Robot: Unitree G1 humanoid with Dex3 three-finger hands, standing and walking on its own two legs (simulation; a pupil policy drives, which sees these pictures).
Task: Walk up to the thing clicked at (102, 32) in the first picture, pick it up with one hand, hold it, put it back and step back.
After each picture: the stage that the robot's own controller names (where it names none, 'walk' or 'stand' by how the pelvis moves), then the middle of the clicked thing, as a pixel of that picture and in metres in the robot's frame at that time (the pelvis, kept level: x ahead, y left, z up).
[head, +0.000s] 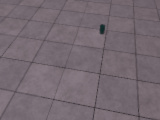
stand; (102, 29) +1.67 -0.23 -0.72
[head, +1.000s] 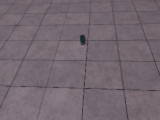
walk; (82, 39) +1.54 +0.13 -0.69
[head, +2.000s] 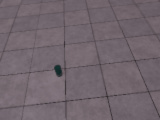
walk; (58, 70) +0.96 +0.33 -0.71
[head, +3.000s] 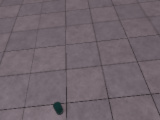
walk; (58, 108) +0.57 +0.29 -0.72
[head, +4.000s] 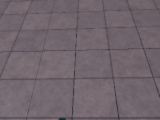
stand; out of the picture +0.41 +0.22 -0.71
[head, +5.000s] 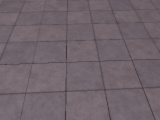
stand; out of the picture +0.36 +0.20 -0.72
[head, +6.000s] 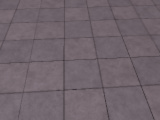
stand; out of the picture +0.35 +0.21 -0.73
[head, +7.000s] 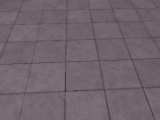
stand; out of the picture +0.35 +0.21 -0.73
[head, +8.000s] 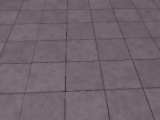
stand; out of the picture +0.35 +0.21 -0.73
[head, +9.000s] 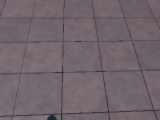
go down; out of the picture +0.37 +0.20 -0.70
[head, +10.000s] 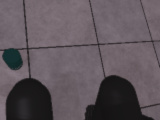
go down; (13, 60) +0.43 +0.25 -0.29
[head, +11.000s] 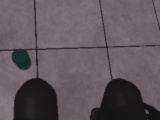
close in; (22, 60) +0.43 +0.25 -0.30
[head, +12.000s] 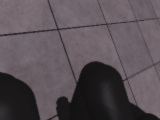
close in; out of the picture +0.41 +0.29 -0.22
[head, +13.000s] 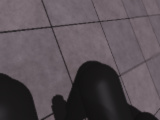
close; out of the picture +0.41 +0.29 -0.22
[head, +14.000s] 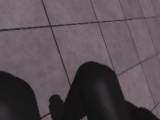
lift; out of the picture +0.39 +0.29 -0.23
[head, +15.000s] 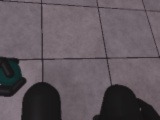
lift; (10, 77) +0.32 +0.26 -0.08
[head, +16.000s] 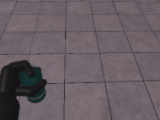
hold; (33, 85) +0.34 +0.18 +0.04
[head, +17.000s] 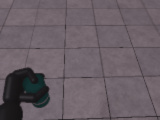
hold; (37, 91) +0.33 +0.17 +0.00
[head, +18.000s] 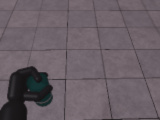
hold; (40, 90) +0.33 +0.16 +0.00
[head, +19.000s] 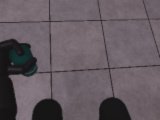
crouch; (24, 62) +0.41 +0.20 -0.09
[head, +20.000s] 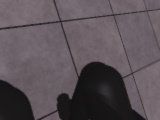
lower; out of the picture +0.41 +0.28 -0.23
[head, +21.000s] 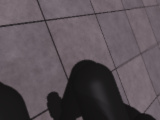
lower; out of the picture +0.42 +0.31 -0.23
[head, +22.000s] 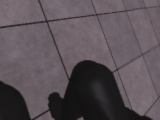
lower; out of the picture +0.42 +0.31 -0.23
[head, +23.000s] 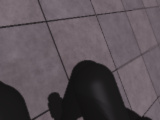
lower; out of the picture +0.42 +0.30 -0.23
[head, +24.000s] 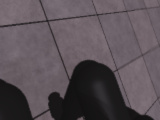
loosen; out of the picture +0.42 +0.30 -0.23
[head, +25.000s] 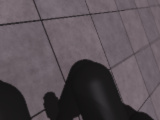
withdraw; out of the picture +0.41 +0.30 -0.23
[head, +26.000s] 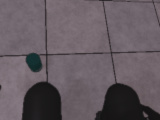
walk; (34, 63) +0.45 +0.23 -0.33
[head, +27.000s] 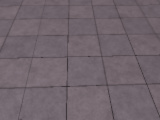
stand; out of the picture +0.38 +0.18 -0.66
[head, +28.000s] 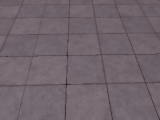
stand; out of the picture +0.40 +0.19 -0.67
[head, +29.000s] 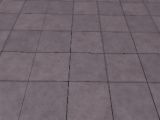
stand; out of the picture +0.40 +0.19 -0.68
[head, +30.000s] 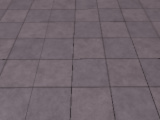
walk; out of the picture +0.41 +0.19 -0.72
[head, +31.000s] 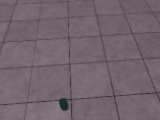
walk; (63, 104) +0.53 +0.20 -0.71
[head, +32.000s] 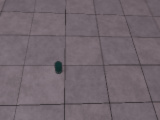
walk; (58, 67) +0.81 +0.17 -0.70
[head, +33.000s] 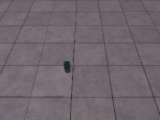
stand; (67, 67) +1.03 +0.21 -0.71
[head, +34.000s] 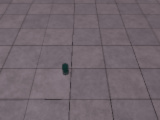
stand; (65, 69) +1.04 +0.20 -0.72
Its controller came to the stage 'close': yes
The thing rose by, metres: 0.70
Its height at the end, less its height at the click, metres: +0.00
